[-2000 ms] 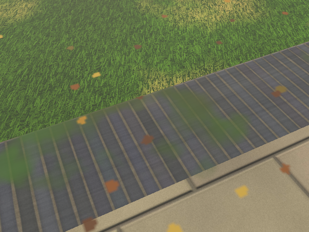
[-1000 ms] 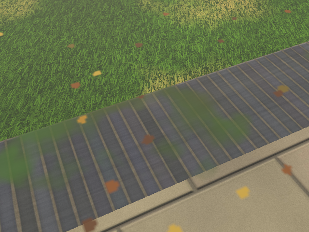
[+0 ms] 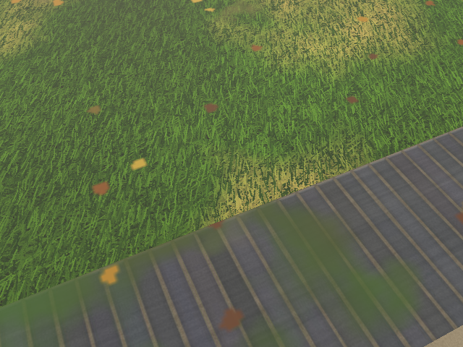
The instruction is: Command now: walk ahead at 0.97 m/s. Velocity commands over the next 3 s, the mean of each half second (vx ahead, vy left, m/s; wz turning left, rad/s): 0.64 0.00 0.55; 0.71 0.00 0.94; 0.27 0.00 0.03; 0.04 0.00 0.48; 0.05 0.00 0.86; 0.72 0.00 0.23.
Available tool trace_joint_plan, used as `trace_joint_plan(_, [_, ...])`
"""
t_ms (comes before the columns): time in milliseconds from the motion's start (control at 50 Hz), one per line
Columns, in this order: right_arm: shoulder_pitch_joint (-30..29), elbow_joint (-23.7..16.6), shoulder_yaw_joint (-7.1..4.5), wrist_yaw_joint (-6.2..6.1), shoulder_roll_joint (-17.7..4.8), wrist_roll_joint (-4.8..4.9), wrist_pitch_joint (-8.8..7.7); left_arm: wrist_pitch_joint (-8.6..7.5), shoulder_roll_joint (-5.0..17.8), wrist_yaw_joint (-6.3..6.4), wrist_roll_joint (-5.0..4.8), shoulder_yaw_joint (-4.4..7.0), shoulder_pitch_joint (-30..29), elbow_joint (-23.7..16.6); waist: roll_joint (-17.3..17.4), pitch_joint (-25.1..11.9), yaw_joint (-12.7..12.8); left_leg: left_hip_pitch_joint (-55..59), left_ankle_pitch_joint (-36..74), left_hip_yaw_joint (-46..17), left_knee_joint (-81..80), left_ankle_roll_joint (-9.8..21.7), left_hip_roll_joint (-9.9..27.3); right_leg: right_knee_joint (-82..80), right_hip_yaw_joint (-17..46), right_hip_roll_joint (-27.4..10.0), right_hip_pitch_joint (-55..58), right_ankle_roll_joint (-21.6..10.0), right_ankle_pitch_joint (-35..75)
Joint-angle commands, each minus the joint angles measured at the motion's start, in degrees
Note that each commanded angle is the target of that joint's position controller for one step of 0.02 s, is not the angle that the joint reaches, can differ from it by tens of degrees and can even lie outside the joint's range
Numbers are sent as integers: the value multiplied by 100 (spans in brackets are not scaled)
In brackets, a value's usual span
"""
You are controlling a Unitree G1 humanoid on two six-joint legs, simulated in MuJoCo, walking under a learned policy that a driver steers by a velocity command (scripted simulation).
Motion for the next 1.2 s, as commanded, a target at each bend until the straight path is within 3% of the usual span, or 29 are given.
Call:
trace_joint_plan(20, [196,-119,44,-30,-191,117,-232,148,44,-126,115,-35,33,-443,358,468,273,-15,-1145,-2177,-2356,605,1594,-195,111,-539,-1249,162,204])
trace_joint_plan(80, [675,-110,89,-36,-253,175,-273,148,224,-144,159,-77,-1274,-1017,190,930,25,-151,28,-1749,-2735,781,1219,-1548,-350,-562,-1739,442,1031])
trace_joint_plan(160, [1034,-148,67,-92,-534,252,-322,63,64,-227,32,-210,-2142,-1365,155,912,-202,-148,2786,-1408,-2793,637,1034,-3743,-770,3,-205,530,2312])
trace_joint_plan(220, [1355,-104,31,-141,-836,218,-214,-2,330,-55,41,-170,-2077,-1453,358,430,-272,1398,5537,-1437,-1625,321,1028,-4464,-834,552,134,399,2153])
trace_joint_plan(260, [1210,-180,-36,-226,-1084,205,-114,-91,813,116,87,-18,-856,-1212,877,-425,309,1591,6152,-1640,226,2,972,-4741,-501,673,1594,266,1926])
trace_joint_plan(280, [918,-308,-76,-259,-1127,297,-81,-160,1053,198,144,62,67,-1003,901,-887,800,1074,5180,-1627,1598,-122,734,-5096,-256,219,2710,241,2830])
trace_joint_plan(300, [918,-638,-16,-294,-615,359,-60,-191,1499,269,283,142,800,-931,247,-1830,821,-1,1781,-1354,3429,-201,261,-4252,561,-1250,4288,157,5651])
trace_joint_plan(320, [1881,-790,40,-434,-80,643,28,-114,1525,117,311,127,841,-1046,-1130,-3133,230,-1277,-2547,-1168,5567,-303,-201,-3317,2037,-3205,5836,-414,9674])
trace_joint_plan(340, [1629,-857,-79,-495,-666,592,124,-4,1334,65,55,157,604,-1193,-863,-3736,438,-1637,-1992,-1334,6048,-360,30,-3733,2045,-2978,5580,-782,8573])
trace_joint_plan(380, [735,-996,-144,-360,-672,294,288,78,511,174,39,-40,-140,-1271,-415,-2016,276,-2220,-1243,-1084,5280,-490,525,-4611,985,-2079,3856,-396,5217])
trace_joint_plan(420, [548,-1045,-122,-179,-362,115,532,78,469,326,28,-60,-166,-1147,-479,-860,26,-2007,-1010,-990,4844,-625,736,-5203,266,-1742,2355,-243,4372])
trace_joint_plan(460, [541,-1248,-115,-137,-163,76,739,29,581,307,-19,-18,-291,-1137,-455,-631,-261,-1774,-818,-841,4514,-626,741,-5446,-179,-1756,1667,-221,4230])
trace_joint_plan(540, [-292,-1877,-72,98,-303,26,861,-4,705,202,11,41,-534,-1190,-643,-488,-412,-1904,936,-717,3636,-342,1180,-6145,-705,-1752,1081,-162,588])
trace_joint_plan(640, [-1451,-2363,-45,305,-530,44,841,49,1233,223,29,255,144,-1069,-298,127,17,-2402,1151,-359,2484,-129,1186,-6576,-1079,-1938,1751,130,-1256])
trace_joint_plan(720, [-2101,-2618,-50,375,-641,53,782,195,1370,218,42,361,658,-906,-182,715,341,-2924,284,-150,1945,69,1227,-6701,-1501,-2022,2842,222,-1186])
trace_joint_plan(760, [-2170,-2641,-31,373,-585,68,748,297,1449,235,40,397,861,-787,-206,812,376,-2799,-256,84,1674,247,1100,-6356,-1852,-1952,3235,287,-149])
trace_joint_plan(800, [-1580,-2456,-98,291,-672,110,678,366,1635,238,20,425,752,-759,-222,368,15,-1617,-751,450,1363,507,557,-5333,-2307,-1752,3190,413,2728])
trace_joint_plan(820, [-730,-2157,-181,206,-756,195,619,414,1773,194,-10,455,595,-799,-230,-80,-402,-645,-829,607,1346,620,146,-4229,-2421,-1644,2993,423,4057])
trace_joint_plan(840, [630,-1708,-320,96,-926,185,557,459,1817,129,-136,451,253,-941,135,-742,-1138,1256,-502,387,906,826,-124,-2429,-2526,-1507,1969,543,4428])
trace_joint_plan(860, [1170,-1540,-564,-8,-1696,173,559,459,1197,49,-95,297,63,-1342,1429,-871,-1222,2718,-2035,-1952,-45,1263,1012,-325,-2414,-815,-375,910,1150])
trace_joint_plan(880, [722,-1831,-611,-28,-2157,256,573,349,948,11,64,248,-736,-1958,1769,-889,-945,3246,-1649,-4727,-995,1656,1679,851,-1132,266,-2424,1202,-1869])
trace_joint_plan(900, [691,-1910,-546,-42,-1969,193,576,266,1076,27,108,219,-1335,-2262,818,-727,-981,3088,-114,-4458,-999,1475,1957,752,-328,-13,-2812,1199,-1434])
trace_joint_plan(940, [535,-1795,-480,-99,-1682,126,474,185,1078,67,62,171,-536,-1908,357,-346,-345,1980,938,-3534,-986,1298,1766,-273,-220,-444,-1924,1084,-892])
trace_joint_plan(980, [-16,-1898,-340,-113,-1365,182,346,351,1191,156,172,203,-124,-1690,374,-193,71,1006,2662,-2932,-921,1191,1386,-912,-113,-498,-994,1128,-825])
trace_joint_plan(1020, [25,-1843,-309,-87,-1359,223,275,539,1128,165,189,186,-238,-1661,149,-302,128,642,4184,-2632,-766,1179,1222,-1309,-249,-311,-568,1205,-879])
trace_joint_plan(1080, [84,-1761,-259,-133,-1290,90,260,529,721,126,173,23,-93,-1562,253,-744,117,504,5908,-1999,-221,952,1022,-1218,-579,56,-210,943,710])
trace_joint_plan(1120, [899,-1364,-201,-208,-1199,225,202,504,1090,113,93,149,-751,-1697,425,-463,-229,1373,4549,-2241,-415,728,1158,-1727,-208,-12,-1356,706,1107])
trace_joint_plan(1160, [924,-1161,-114,-272,-995,264,160,438,953,12,72,78,-1287,-1903,510,93,-294,1204,3008,-1834,-389,483,836,-3288,-292,-2,-1557,622,2251])
trace_joint_plan(1200, [750,-1201,-42,-297,-868,157,122,365,817,-175,61,74,-1243,-1773,601,-117,-369,880,1868,-1753,66,488,875,-3779,-252,70,-863,467,3859])
Next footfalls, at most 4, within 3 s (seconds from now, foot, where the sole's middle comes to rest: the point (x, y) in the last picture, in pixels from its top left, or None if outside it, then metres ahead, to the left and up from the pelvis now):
0.30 right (275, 340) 0.51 -0.08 -0.77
0.84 left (153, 307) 0.60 0.27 -0.77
1.44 right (116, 228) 1.00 0.49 -0.95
2.18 left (94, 266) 0.84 0.54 -0.95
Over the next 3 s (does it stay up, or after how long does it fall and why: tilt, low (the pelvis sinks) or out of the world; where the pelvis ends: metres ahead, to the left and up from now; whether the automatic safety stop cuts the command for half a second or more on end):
stays up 0.95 0.75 -0.19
